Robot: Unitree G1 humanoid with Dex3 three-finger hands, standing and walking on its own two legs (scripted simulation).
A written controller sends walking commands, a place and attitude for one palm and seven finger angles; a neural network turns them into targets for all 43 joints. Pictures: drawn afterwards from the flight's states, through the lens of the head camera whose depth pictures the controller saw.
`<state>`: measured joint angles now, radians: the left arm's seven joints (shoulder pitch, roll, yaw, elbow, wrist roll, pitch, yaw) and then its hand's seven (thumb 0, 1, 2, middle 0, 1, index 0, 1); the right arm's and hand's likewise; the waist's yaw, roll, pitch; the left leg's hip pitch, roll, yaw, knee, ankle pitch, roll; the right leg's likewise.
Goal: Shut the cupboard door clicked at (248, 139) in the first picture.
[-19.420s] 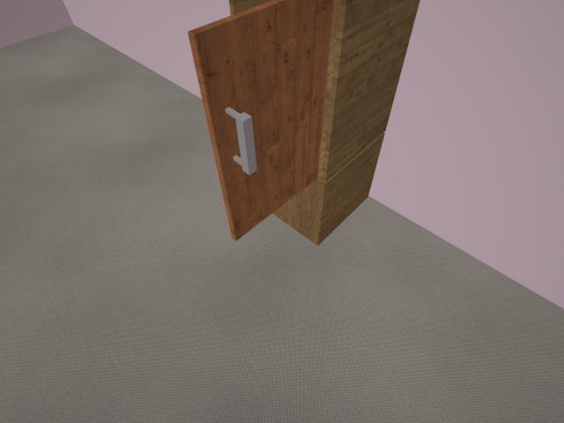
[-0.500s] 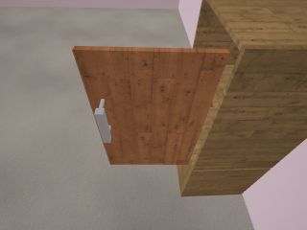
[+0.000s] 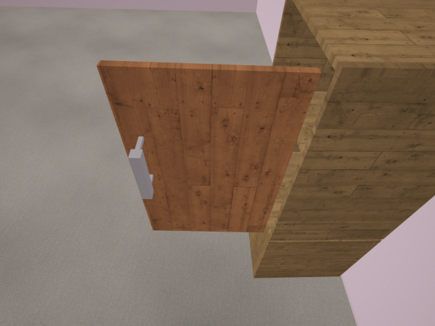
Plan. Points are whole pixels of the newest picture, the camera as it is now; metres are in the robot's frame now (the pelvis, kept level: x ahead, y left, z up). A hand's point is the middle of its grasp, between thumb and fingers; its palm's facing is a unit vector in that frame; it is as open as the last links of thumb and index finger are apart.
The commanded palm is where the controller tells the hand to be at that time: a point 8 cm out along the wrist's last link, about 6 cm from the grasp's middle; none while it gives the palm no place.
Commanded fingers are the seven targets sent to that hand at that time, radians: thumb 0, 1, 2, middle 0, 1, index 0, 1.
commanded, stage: raise the hand and make a fist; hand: left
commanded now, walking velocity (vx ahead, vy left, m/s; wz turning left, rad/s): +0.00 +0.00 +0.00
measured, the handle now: (144, 168) +0.43 +0.19 +0.02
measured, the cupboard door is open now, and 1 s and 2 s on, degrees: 88 88 88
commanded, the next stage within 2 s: bring the fist close to the handle in 1.84 s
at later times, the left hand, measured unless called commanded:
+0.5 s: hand (131, 312) +0.15 +0.16 -0.04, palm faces +0.11 -0.99 -0.07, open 5.4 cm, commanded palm +0.14 +0.21 -0.04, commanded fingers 0.00 0.90 0.90 -0.73 -0.88 -0.73 -0.88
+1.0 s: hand (128, 282) +0.19 +0.17 -0.02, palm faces +0.04 -1.00 -0.03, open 3.3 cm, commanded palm +0.17 +0.22 -0.01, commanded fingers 0.00 0.90 0.90 -1.19 -1.38 -1.19 -1.38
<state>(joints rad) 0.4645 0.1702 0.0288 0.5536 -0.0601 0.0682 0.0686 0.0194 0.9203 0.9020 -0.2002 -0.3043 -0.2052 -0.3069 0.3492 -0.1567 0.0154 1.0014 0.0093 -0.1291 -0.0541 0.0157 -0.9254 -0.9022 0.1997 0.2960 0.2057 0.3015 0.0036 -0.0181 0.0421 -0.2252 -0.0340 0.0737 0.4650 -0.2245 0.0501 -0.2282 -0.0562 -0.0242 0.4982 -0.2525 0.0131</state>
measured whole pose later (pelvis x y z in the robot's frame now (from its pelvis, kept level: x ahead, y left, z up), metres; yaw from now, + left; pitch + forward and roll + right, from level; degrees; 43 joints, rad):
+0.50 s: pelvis -0.01 -0.05 -0.11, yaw +3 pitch +14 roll -3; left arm 0.50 0.23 0.17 -0.08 -0.30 -0.51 -0.31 0.02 0.90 0.90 -0.55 -0.69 -0.56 -0.69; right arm 0.14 -0.24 -0.02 0.51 0.02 -0.29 -0.05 0.01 -0.90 -0.90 0.20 0.30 0.20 0.30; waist 0.07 0.01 -0.14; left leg -0.96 0.03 -0.07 1.27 -0.55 -0.03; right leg -0.89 0.00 -0.14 1.22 -0.58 -0.05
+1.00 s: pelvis +0.00 -0.02 -0.08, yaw +2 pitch +13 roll -2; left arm 0.48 0.23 0.15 -0.13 -0.30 -0.37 -0.26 0.02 0.90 0.90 -1.01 -1.19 -1.01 -1.19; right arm 0.26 -0.25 -0.03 0.52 0.03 -0.20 -0.06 0.01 -0.90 -0.90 0.20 0.30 0.20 0.30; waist 0.01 0.02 -0.13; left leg -0.85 0.02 0.00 1.13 -0.52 0.02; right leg -0.79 -0.02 -0.08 1.09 -0.53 -0.01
